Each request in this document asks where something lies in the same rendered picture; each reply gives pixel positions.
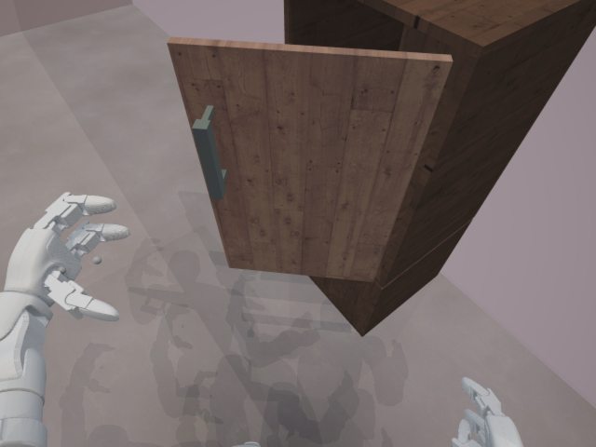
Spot left robot hand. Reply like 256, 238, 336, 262
4, 192, 130, 321

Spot handle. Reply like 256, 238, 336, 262
192, 105, 227, 199

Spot right robot hand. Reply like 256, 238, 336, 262
452, 377, 523, 447

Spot cupboard door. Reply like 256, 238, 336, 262
167, 37, 453, 282

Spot robot left forearm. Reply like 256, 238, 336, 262
0, 291, 53, 447

